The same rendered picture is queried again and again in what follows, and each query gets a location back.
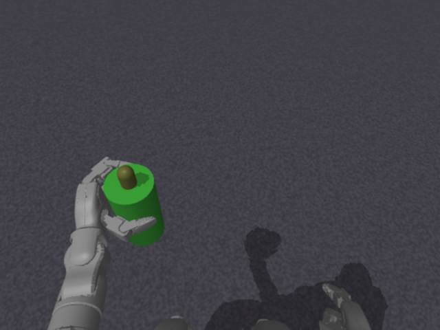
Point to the right robot hand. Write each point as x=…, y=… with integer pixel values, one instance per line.
x=351, y=316

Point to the left robot hand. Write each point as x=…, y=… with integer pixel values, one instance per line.
x=92, y=208

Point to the bottle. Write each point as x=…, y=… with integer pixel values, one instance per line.
x=132, y=194

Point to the left robot arm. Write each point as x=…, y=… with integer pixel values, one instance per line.
x=82, y=296

